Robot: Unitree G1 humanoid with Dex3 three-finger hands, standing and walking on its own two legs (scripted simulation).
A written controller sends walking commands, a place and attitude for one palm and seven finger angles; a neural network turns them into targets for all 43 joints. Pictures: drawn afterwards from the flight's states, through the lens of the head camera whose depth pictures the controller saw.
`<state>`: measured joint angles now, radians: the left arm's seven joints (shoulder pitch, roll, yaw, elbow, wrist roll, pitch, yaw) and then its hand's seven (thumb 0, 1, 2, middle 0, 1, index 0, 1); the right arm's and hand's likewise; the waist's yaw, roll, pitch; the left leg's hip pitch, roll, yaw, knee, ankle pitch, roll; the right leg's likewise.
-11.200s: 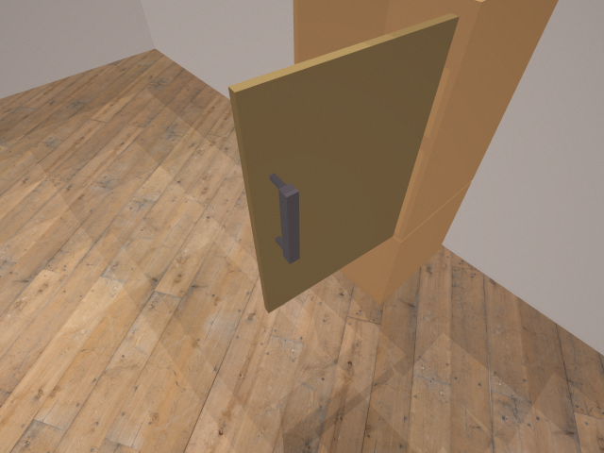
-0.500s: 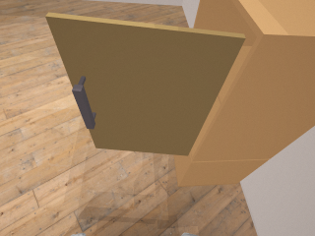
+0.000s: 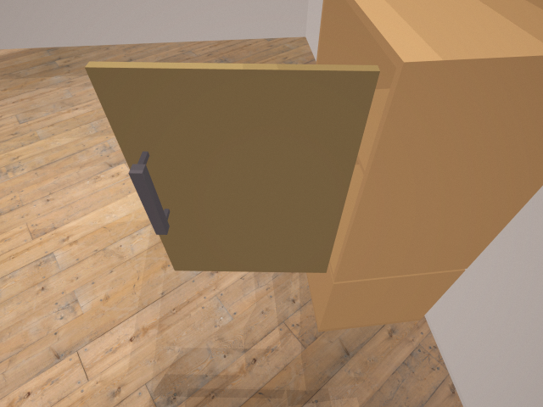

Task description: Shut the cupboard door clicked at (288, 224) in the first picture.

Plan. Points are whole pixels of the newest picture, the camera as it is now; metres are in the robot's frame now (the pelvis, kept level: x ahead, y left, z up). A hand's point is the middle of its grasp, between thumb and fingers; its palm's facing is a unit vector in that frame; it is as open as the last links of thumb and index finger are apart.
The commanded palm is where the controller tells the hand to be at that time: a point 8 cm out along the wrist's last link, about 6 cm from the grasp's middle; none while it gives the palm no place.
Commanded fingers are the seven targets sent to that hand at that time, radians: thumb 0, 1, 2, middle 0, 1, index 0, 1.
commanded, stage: come to a stop and stand still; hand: left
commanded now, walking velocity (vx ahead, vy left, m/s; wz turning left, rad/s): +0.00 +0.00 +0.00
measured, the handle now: (154, 195) +0.48 +0.26 +0.00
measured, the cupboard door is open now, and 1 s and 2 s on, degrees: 83 83 83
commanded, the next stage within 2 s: look again from close up in 0.26 s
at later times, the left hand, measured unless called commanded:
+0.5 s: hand out of the picture -0.01 +0.15 -0.18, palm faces +0.01 -0.98 -0.19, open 7.3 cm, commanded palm none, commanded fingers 0.00 0.90 0.90 -0.20 -0.30 -0.20 -0.30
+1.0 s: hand out of the picture +0.05 +0.19 -0.16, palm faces +0.12 -0.97 -0.21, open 7.3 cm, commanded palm +0.09 +0.22 -0.07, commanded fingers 0.00 0.90 0.90 -0.25 -0.36 -0.25 -0.36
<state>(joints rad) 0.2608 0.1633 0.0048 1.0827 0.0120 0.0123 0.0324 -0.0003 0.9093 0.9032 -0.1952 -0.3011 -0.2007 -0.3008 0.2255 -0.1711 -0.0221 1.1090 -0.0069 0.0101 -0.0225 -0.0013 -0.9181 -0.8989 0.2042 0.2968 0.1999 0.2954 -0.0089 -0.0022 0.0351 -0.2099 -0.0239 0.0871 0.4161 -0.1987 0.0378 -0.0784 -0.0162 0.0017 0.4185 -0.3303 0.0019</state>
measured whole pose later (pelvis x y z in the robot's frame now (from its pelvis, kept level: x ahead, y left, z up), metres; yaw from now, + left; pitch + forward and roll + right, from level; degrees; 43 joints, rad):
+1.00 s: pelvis +0.00 +0.00 -0.01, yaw +0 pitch +0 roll +0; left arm 0.40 0.17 0.04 0.68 -0.04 0.06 0.06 0.01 0.91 0.90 -0.20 -0.30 -0.21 -0.30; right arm 0.25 -0.18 0.03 0.99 0.02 -0.10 -0.05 0.00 -0.91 -0.90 0.20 0.30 0.20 0.30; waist 0.01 -0.02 0.07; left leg -0.28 0.00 0.08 0.55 -0.27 0.03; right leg -0.17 0.00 -0.02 0.60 -0.37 -0.01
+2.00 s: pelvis -0.01 +0.02 -0.09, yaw +3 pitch +16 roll -3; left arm 0.47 0.22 0.09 -0.12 -0.27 -0.37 -0.29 0.01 0.91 0.90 -0.99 -1.17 -1.00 -1.17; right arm 0.25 -0.25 -0.01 0.52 0.03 -0.21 -0.05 0.01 -0.90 -0.90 0.21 0.30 0.20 0.30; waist 0.01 0.04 -0.14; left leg -0.94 -0.01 0.01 1.18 -0.51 0.07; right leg -0.86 0.02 -0.09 1.13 -0.54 -0.02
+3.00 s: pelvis +0.00 -0.01 -0.07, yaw +3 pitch +12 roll -2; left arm 0.38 0.24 0.13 -0.04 -0.29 -0.28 -0.29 0.01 0.90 0.90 -1.30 -1.50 -1.30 -1.50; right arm 0.26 -0.25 0.03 0.48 0.03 -0.17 -0.05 0.01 -0.90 -0.90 0.21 0.30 0.20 0.30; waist 0.01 0.05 -0.14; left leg -0.78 0.00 0.00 1.04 -0.47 0.03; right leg -0.71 0.04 -0.09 1.01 -0.51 -0.05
